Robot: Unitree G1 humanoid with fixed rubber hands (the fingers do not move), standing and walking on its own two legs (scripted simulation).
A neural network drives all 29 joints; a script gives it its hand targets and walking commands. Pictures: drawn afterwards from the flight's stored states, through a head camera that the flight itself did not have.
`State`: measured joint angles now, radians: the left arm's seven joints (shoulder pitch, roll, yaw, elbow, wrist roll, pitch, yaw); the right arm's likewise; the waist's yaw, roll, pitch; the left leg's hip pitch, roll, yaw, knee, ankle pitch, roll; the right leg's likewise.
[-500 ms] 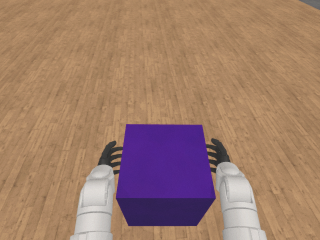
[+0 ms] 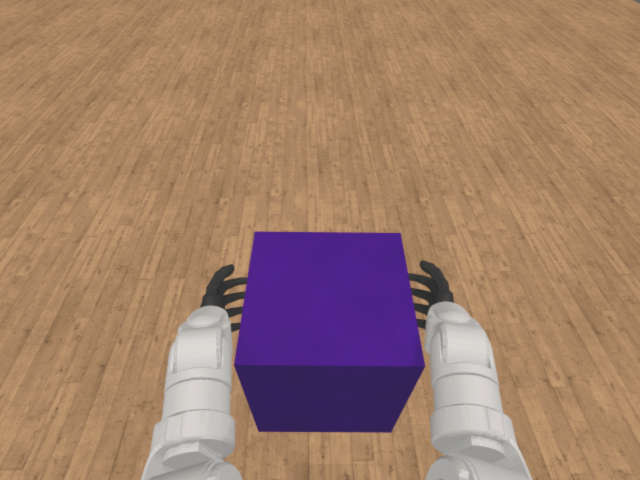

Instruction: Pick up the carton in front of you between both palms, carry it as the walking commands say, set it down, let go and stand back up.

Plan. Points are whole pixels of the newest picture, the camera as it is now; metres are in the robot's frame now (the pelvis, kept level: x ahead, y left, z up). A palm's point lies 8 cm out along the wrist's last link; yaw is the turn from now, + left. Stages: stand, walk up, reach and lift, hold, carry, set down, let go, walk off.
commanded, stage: set down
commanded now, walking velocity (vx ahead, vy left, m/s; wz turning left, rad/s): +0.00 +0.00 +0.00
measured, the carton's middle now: (326, 337) +0.33 -0.01 -0.04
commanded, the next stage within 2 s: none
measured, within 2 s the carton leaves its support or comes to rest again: neither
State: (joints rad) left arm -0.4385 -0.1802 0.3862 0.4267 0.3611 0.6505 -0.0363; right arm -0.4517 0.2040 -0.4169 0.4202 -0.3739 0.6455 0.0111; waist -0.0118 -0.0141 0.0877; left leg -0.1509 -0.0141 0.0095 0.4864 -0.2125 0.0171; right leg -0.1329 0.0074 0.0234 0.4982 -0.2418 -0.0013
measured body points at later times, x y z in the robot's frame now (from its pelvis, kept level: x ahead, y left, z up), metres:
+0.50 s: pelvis -0.04 -0.01 -0.10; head +0.19 +0.01 +0.29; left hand +0.38 +0.15 -0.19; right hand +0.37 -0.15 -0.18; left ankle +0.04 +0.11 -0.74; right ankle +0.03 -0.12 -0.74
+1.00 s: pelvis -0.05 +0.00 -0.22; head +0.22 +0.02 +0.14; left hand +0.42 +0.16 -0.33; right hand +0.41 -0.15 -0.32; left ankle +0.04 +0.11 -0.74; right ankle +0.03 -0.12 -0.74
